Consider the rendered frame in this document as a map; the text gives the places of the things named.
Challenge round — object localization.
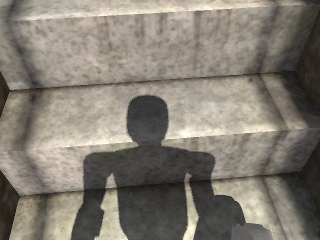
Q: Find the robot right thigh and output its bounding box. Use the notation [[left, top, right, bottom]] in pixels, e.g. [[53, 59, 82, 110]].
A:
[[231, 222, 273, 240]]

